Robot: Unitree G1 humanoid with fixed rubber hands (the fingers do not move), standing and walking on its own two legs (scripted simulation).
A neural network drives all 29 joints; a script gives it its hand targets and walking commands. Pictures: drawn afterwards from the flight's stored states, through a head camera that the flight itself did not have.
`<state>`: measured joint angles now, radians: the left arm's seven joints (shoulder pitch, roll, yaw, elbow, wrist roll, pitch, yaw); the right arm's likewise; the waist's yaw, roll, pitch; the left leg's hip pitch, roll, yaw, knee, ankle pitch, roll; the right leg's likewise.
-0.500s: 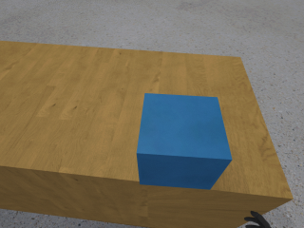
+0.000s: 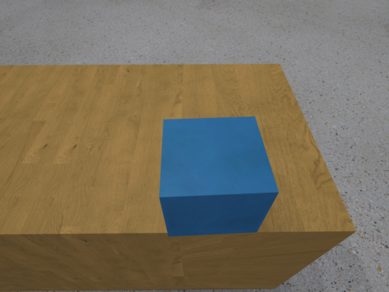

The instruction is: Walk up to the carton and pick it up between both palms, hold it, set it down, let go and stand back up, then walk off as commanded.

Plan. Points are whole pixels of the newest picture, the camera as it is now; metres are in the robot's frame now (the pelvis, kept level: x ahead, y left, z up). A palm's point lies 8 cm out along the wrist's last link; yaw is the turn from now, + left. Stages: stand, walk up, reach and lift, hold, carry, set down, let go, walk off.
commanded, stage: walk up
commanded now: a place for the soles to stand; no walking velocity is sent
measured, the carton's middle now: (211, 177) +0.35 -0.02 +0.03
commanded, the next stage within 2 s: stand in 1.40 s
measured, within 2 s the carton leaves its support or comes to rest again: neither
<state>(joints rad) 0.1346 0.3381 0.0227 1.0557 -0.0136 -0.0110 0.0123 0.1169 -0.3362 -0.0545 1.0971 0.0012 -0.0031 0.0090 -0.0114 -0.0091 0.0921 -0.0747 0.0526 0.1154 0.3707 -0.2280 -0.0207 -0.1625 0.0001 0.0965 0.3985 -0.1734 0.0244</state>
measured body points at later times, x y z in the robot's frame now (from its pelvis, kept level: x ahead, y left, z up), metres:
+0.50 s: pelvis -0.01 +0.00 -0.01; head +0.01 +0.00 +0.44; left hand +0.10 +0.30 -0.13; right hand +0.06 -0.31 -0.14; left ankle -0.01 +0.13 -0.74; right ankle +0.03 -0.14 -0.74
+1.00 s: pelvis -0.01 +0.01 -0.01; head +0.01 +0.00 +0.44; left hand +0.11 +0.31 -0.13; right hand +0.06 -0.31 -0.14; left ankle -0.01 +0.13 -0.74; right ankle +0.03 -0.14 -0.74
